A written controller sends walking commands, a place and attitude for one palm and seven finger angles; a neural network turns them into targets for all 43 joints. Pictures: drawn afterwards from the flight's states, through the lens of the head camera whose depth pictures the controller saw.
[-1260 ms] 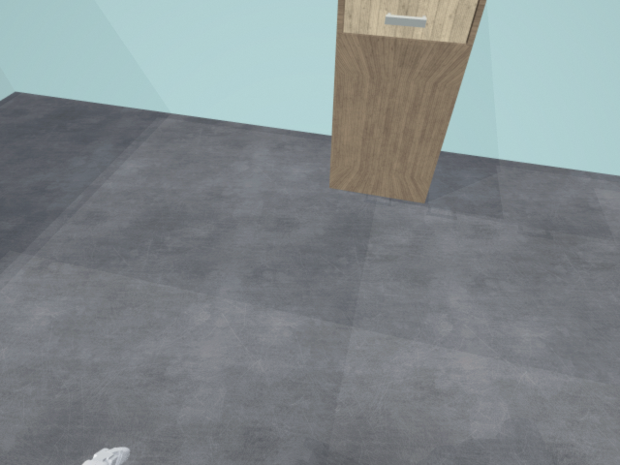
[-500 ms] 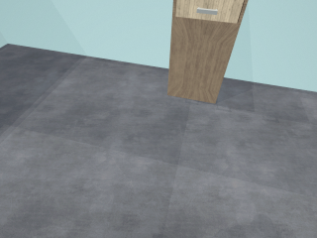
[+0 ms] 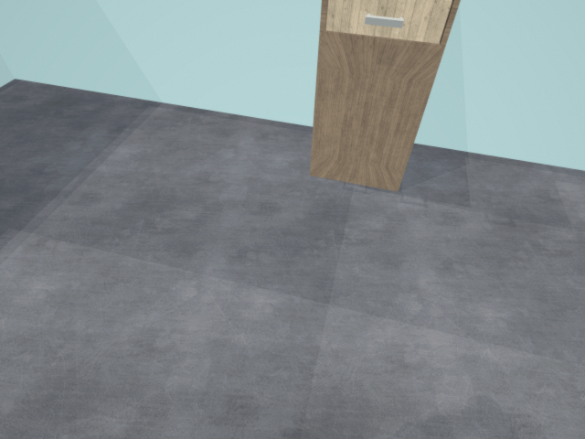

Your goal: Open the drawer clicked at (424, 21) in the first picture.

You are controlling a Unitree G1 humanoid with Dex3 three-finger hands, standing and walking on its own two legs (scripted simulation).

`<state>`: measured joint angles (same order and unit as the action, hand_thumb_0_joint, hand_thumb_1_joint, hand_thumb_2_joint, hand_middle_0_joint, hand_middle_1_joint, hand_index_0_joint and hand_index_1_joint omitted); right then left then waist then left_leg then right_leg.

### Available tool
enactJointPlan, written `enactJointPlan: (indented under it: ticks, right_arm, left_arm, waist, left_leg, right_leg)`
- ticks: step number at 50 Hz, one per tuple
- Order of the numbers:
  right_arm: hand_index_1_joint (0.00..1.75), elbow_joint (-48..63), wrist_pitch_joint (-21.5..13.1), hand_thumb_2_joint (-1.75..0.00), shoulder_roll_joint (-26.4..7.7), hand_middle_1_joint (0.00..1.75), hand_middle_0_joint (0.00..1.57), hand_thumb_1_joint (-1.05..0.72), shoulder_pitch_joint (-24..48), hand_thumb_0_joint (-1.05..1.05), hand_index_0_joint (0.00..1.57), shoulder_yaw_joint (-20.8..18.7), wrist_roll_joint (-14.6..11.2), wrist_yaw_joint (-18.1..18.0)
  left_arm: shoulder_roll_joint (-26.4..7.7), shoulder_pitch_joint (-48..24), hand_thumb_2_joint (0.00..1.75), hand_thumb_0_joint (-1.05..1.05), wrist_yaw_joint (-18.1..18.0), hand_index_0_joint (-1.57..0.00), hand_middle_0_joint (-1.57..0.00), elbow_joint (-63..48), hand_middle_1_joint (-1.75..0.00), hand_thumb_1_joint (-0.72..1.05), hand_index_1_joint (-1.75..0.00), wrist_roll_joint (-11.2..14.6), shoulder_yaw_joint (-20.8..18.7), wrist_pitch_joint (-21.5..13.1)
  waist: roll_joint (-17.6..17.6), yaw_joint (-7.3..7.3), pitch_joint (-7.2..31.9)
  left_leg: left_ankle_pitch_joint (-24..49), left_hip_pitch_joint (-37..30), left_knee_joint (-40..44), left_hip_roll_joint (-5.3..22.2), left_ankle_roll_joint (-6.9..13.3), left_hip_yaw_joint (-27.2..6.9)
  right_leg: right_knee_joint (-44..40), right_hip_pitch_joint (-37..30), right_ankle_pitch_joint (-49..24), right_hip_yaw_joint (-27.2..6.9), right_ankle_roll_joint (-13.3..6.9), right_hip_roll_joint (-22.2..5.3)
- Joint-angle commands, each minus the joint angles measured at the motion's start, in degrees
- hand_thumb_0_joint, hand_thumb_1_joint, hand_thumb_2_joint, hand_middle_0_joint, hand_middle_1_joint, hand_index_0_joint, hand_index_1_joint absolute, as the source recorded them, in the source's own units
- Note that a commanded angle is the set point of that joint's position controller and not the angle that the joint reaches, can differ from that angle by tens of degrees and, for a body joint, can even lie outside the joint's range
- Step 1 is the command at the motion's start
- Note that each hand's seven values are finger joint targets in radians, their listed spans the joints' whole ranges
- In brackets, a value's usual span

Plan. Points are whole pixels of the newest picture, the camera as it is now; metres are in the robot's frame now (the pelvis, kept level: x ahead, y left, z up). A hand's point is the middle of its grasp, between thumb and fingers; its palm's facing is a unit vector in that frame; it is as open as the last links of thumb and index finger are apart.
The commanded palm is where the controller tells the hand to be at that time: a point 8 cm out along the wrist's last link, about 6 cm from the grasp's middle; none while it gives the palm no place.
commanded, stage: look at it before walking up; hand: left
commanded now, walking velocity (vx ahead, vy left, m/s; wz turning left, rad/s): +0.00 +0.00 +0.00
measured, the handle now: (384, 19) +1.44 -0.24 +0.03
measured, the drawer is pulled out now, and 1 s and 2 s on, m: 0.00 0.00 0.00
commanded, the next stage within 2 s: walk to a spot facing it in 0.18 s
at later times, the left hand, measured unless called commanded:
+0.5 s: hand out of the picture +0.06 +0.22 -0.17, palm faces -0.07 -0.96 -0.26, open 7.4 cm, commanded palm none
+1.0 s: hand out of the picture +0.15 +0.16 -0.18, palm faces -0.17 -0.97 -0.17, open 7.4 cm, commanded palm none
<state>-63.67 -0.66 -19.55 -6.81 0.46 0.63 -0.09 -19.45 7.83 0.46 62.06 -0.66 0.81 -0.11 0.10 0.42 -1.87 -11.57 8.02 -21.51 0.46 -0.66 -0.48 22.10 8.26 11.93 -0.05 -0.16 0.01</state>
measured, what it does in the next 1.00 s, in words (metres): walks ahead, turning right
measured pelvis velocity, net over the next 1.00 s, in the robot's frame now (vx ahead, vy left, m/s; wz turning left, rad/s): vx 0.19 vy -0.02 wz -0.28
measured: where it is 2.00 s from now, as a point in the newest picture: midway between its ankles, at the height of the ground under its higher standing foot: (346, 355)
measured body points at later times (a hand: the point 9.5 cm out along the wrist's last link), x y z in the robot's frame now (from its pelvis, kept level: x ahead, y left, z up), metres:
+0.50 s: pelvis +0.02 +0.00 -0.01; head +0.02 -0.01 +0.44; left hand +0.06 +0.27 -0.15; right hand +0.07 -0.28 -0.15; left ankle +0.00 +0.13 -0.75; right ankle +0.00 -0.12 -0.74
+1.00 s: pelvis +0.19 -0.02 -0.01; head +0.22 -0.02 +0.43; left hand +0.16 +0.21 -0.17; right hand +0.25 -0.27 -0.15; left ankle +0.32 +0.08 -0.73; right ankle +0.03 -0.11 -0.75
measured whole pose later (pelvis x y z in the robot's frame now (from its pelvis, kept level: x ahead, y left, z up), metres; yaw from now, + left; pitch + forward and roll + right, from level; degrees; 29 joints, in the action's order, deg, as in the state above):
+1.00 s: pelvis +0.19 -0.02 -0.01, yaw -16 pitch +1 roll +0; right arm -54.4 -1.9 -9.8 -5.7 -2.3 1.0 1.4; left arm -8.7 26.1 0.0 61.9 -1.7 -2.2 -2.6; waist 0.9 3.6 -2.9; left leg -11.4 29.1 -38.4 5.0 -2.0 4.7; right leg 22.0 -0.5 23.2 -5.5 -0.9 1.5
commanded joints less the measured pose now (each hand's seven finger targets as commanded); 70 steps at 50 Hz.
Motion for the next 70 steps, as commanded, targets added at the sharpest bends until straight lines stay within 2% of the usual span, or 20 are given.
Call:
enactJointPlan:
  ticks: [1,14,16,19,22,25,27,29,31,32,34,37,46,49,50,52,53,55,59,70]
  right_arm:
    - [0.30,3.51,-1.46,-0.90,-11.87,0.30,0.20,-0.90,3.02,0.00,0.20,-2.38,-0.23,-0.68]
    - [0.30,3.38,-1.26,-0.90,-11.89,0.30,0.20,-0.90,3.19,0.00,0.20,-2.36,-0.25,-0.63]
    - [0.30,2.07,-0.41,-0.90,-5.68,0.30,0.20,-0.90,-0.13,0.00,0.20,-1.01,0.25,-0.53]
    - [0.30,2.99,0.48,-0.90,-5.56,0.30,0.20,-0.90,-3.02,0.00,0.20,-1.76,0.73,-0.42]
    - [0.30,4.97,0.26,-0.90,-7.64,0.30,0.20,-0.90,-5.27,0.00,0.20,-3.20,0.69,-0.52]
    - [0.30,5.79,-1.11,-0.90,-9.09,0.30,0.20,-0.90,-8.37,0.00,0.20,-4.75,0.48,-0.87]
    - [0.30,6.09,-1.60,-0.90,-7.72,0.30,0.20,-0.90,-8.33,0.00,0.20,-4.84,0.57,-0.88]
    - [0.30,6.78,-1.64,-0.90,-5.89,0.30,0.20,-0.90,-5.74,0.00,0.20,-4.44,0.73,-0.93]
    - [0.30,12.47,-2.33,-0.90,0.56,0.30,0.20,-0.90,1.42,0.00,0.20,-2.86,0.14,-0.06]
    - [0.30,13.16,-2.60,-0.90,-1.22,0.30,0.20,-0.90,4.68,0.00,0.20,-3.21,0.30,-0.25]
    - [0.30,12.14,-2.69,-0.90,0.61,0.30,0.20,-0.90,3.97,0.00,0.20,-3.50,0.54,-0.01]
    - [0.30,10.27,-1.75,-0.90,3.16,0.30,0.20,-0.90,-0.23,0.00,0.20,-3.94,0.69,0.70]
    - [0.30,14.26,-2.51,-0.90,5.90,0.30,0.20,-0.90,5.59,0.00,0.20,-3.94,0.06,1.75]
    - [0.30,11.75,-3.45,-0.90,3.99,0.30,0.20,-0.90,-2.91,0.00,0.20,-4.39,0.35,0.67]
    - [0.30,8.99,-3.77,-0.90,1.35,0.30,0.20,-0.90,-11.63,0.00,0.20,-4.98,0.62,-0.30]
    - [0.30,6.65,-3.54,-0.90,-8.65,0.30,0.20,-0.90,-23.81,0.00,0.20,-7.05,1.21,-0.94]
    - [0.30,6.99,-3.47,-0.90,-6.06,0.30,0.20,-0.90,-19.57,0.00,0.20,-6.36,0.84,-0.95]
    - [0.30,8.39,-3.87,-0.90,1.13,0.30,0.20,-0.90,-12.06,0.00,0.20,-4.80,0.89,-0.94]
    - [0.30,7.96,-4.82,-0.90,3.42,0.30,0.20,-0.90,-8.42,0.00,0.20,-4.30,0.94,-1.28]
    - [0.30,5.39,-3.75,-0.90,-0.44,0.30,0.20,-0.90,-14.74,0.00,0.20,-5.46,1.57,-0.41]
  left_arm:
    - [-12.02,-2.08,0.90,0.00,-1.03,-0.20,-0.20,-3.25,-0.30,0.90,-0.30,0.06,-2.54,-1.39]
    - [-12.20,-2.03,0.90,0.00,-1.10,-0.20,-0.20,-2.99,-0.30,0.90,-0.30,0.03,-2.55,-1.49]
    - [-6.09,1.37,0.90,0.00,-1.17,-0.20,-0.20,-1.75,-0.30,0.90,-0.30,0.06,-1.45,-0.30]
    - [-5.71,3.72,0.90,0.00,-0.22,-0.20,-0.20,-3.21,-0.30,0.90,-0.30,-0.53,-2.21,1.19]
    - [-5.00,5.75,0.90,0.00,0.66,-0.20,-0.20,-5.98,-0.30,0.90,-0.30,-0.73,-3.26,1.19]
    - [-0.79,5.61,0.90,0.00,1.45,-0.20,-0.20,-8.46,-0.30,0.90,-0.30,-0.66,-3.75,0.07]
    - [0.07,5.05,0.90,0.00,1.85,-0.20,-0.20,-9.44,-0.30,0.90,-0.30,-0.61,-4.11,-0.46]
    - [1.49,13.46,0.90,0.00,1.90,-0.20,-0.20,-6.87,-0.30,0.90,-0.30,-0.89,-4.60,-1.05]
    - [-8.01,28.01,0.90,0.00,0.12,-0.20,-0.20,-2.78,-0.30,0.90,-0.30,-0.56,-6.58,-2.48]
    - [-6.51,29.16,0.90,0.00,-0.93,-0.20,-0.20,-2.36,-0.30,0.90,-0.30,-0.09,-6.20,-2.74]
    - [-2.97,23.29,0.90,0.00,-1.20,-0.20,-0.20,-3.61,-0.30,0.90,-0.30,-0.66,-5.27,-2.88]
    - [-0.62,19.15,0.90,0.00,-1.19,-0.20,-0.20,-4.34,-0.30,0.90,-0.30,-0.88,-4.88,-3.70]
    - [0.11,20.16,0.90,0.00,-1.60,-0.20,-0.20,-2.67,-0.30,0.90,-0.30,-1.03,-5.28,-3.85]
    - [-0.65,18.01,0.90,0.00,-1.55,-0.20,-0.20,-3.03,-0.30,0.90,-0.30,-0.69,-6.06,-3.63]
    - [0.26,17.92,0.90,0.00,-1.38,-0.20,-0.20,-3.26,-0.30,0.90,-0.30,-0.41,-6.08,-3.66]
    - [5.55,18.91,0.90,0.00,-0.15,-0.20,-0.20,-6.01,-0.30,0.90,-0.30,0.28,-5.33,-3.73]
    - [4.81,15.52,0.90,0.00,-0.38,-0.20,-0.20,-6.62,-0.30,0.90,-0.30,-0.26,-5.37,-3.45]
    - [5.10,9.33,0.90,0.00,0.81,-0.20,-0.20,-7.45,-0.30,0.90,-0.30,-1.03,-5.72,-2.65]
    - [7.29,11.48,0.90,0.00,1.82,-0.20,-0.20,-7.48,-0.30,0.90,-0.30,-1.39,-5.84,0.15]
    - [5.97,-3.49,0.90,0.00,2.52,-0.20,-0.20,-12.77,-0.30,0.90,-0.30,-1.48,-5.32,-0.36]
  waist:
    - [-0.14,-0.21,3.97]
    - [0.34,-0.30,3.47]
    - [0.46,-0.33,3.49]
    - [0.00,-0.40,-2.35]
    - [-2.82,-0.62,-4.99]
    - [-10.32,-1.48,-3.29]
    - [-9.06,-1.12,-3.35]
    - [-5.27,3.21,-1.52]
    - [21.73,8.34,-0.92]
    - [13.90,8.72,-2.20]
    - [3.11,4.65,-4.99]
    - [3.76,0.96,-3.58]
    - [7.79,2.24,-4.02]
    - [6.95,-1.73,0.82]
    - [3.60,-5.10,5.85]
    - [-16.81,-7.30,13.95]
    - [-11.86,-6.47,10.03]
    - [-8.41,-3.79,-2.14]
    - [-7.69,1.02,-1.98]
    - [-5.41,-2.36,-2.75]
  left_leg:
    - [8.92,-1.44,3.41,6.52,2.31,-5.29]
    - [8.36,-1.73,3.79,6.42,2.11,-5.19]
    - [2.20,-2.10,2.23,6.26,1.00,-2.96]
    - [-16.93,2.80,2.25,6.47,1.57,-2.47]
    - [-25.77,2.96,3.48,10.08,4.13,-6.28]
    - [-19.95,-2.14,7.02,19.32,9.52,-12.91]
    - [-10.06,-1.03,3.90,20.10,9.90,-8.88]
    - [-4.31,7.25,-9.60,15.06,5.61,0.38]
    - [-23.01,35.67,-42.18,2.03,-0.71,9.07]
    - [-20.27,37.62,-45.93,4.64,-0.20,1.98]
    - [-13.37,37.46,-47.07,7.37,-0.89,0.52]
    - [-6.01,31.99,-42.05,7.30,-2.31,2.66]
    - [0.60,22.28,-20.42,4.44,-1.40,5.71]
    - [1.59,6.50,-9.36,1.15,-0.17,8.11]
    - [3.46,-7.23,-6.99,2.97,0.99,6.50]
    - [0.34,-22.18,2.30,29.49,11.00,-26.29]
    - [-11.74,-14.07,7.36,30.42,11.39,-26.97]
    - [-16.54,0.23,10.51,25.00,8.90,-16.96]
    - [-6.13,8.38,10.94,20.37,7.04,0.42]
    - [10.00,-3.29,4.63,20.57,6.10,11.93]
  right_leg:
    - [-3.58,0.04,-7.44,-5.64,-1.53,-6.97]
    - [-4.45,-0.08,-7.62,-6.05,-1.57,-7.10]
    - [-4.06,1.34,-0.60,-6.53,-1.02,-6.35]
    - [-2.94,8.25,17.26,-8.95,-1.97,-3.98]
    - [4.04,15.05,20.94,-7.94,-2.59,-0.82]
    - [19.53,20.18,13.92,0.83,-1.05,1.29]
    - [19.49,18.49,16.33,1.83,-0.67,-1.26]
    - [8.86,3.42,8.72,4.13,-1.48,-0.10]
    - [-9.86,-13.45,2.59,-35.31,-11.11,-20.93]
    - [-9.84,-11.82,-2.00,-37.06,-13.50,-21.71]
    - [-8.57,-7.23,0.29,-30.47,-15.34,-19.83]
    - [-9.26,-2.76,-5.50,-19.34,-12.30,-14.65]
    - [-7.30,-1.24,-13.71,-13.27,-8.95,-10.89]
    - [3.91,-0.83,-25.11,-10.91,-7.15,-7.83]
    - [14.66,4.26,-25.49,-9.42,-5.67,-5.80]
    - [48.25,24.98,20.58,-0.56,-2.02,3.43]
    - [54.99,27.82,19.73,-2.80,-2.37,0.60]
    - [55.71,30.36,10.14,-1.99,-1.83,-4.84]
    - [46.48,24.37,4.73,0.23,-0.45,-7.32]
    - [15.94,17.82,1.34,7.78,-0.89,-4.41]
